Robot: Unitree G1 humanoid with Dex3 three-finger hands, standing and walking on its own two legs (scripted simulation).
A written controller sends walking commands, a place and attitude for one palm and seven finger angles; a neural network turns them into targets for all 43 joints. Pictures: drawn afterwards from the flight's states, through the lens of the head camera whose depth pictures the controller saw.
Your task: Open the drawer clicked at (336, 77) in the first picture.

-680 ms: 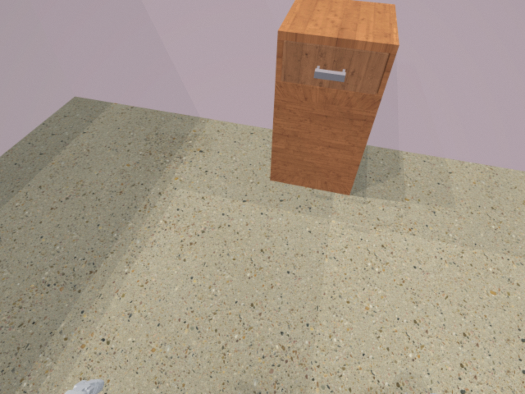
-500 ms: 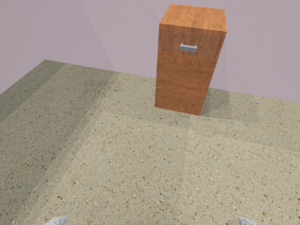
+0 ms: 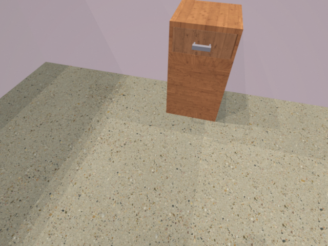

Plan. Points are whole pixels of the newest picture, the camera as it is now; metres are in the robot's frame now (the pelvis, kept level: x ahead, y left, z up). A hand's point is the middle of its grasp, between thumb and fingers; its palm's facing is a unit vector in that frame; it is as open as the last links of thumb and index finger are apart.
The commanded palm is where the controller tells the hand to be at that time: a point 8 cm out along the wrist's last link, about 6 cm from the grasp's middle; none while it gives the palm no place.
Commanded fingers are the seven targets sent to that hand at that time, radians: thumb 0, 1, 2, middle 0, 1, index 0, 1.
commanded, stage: stand and wait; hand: left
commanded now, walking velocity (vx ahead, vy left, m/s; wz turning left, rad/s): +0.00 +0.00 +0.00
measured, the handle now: (201, 46) +1.25 -0.16 -0.11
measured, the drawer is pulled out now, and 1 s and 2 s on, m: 0.00 0.00 0.00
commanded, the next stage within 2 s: look at it before walking up in 0.14 s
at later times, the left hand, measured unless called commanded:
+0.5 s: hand out of the picture +0.08 +0.24 -0.15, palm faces -0.03 -0.94 -0.33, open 7.4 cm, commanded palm none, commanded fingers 0.00 0.90 0.90 -0.20 -0.30 -0.20 -0.30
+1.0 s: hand out of the picture +0.07 +0.23 -0.16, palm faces -0.04 -0.95 -0.31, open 7.4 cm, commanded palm none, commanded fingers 0.00 0.90 0.90 -0.20 -0.30 -0.20 -0.30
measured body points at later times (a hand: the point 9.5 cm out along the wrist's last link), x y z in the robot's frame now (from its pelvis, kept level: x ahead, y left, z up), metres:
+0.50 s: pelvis +0.00 -0.01 +0.00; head +0.00 -0.01 +0.45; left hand +0.08 +0.29 -0.13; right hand +0.08 -0.30 -0.13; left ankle +0.00 +0.12 -0.74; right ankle +0.00 -0.12 -0.74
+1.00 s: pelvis +0.01 -0.01 +0.00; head +0.01 -0.01 +0.45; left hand +0.07 +0.28 -0.14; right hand +0.08 -0.29 -0.14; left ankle +0.00 +0.12 -0.74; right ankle +0.00 -0.12 -0.74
